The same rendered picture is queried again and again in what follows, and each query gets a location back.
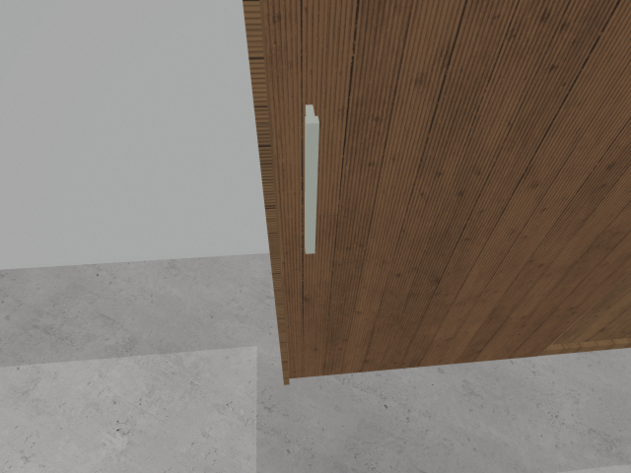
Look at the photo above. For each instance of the wardrobe door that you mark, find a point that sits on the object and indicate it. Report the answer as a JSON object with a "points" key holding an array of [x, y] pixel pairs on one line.
{"points": [[473, 181], [609, 318]]}

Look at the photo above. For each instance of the handle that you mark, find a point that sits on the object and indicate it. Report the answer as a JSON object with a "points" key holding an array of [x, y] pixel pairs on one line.
{"points": [[311, 165]]}

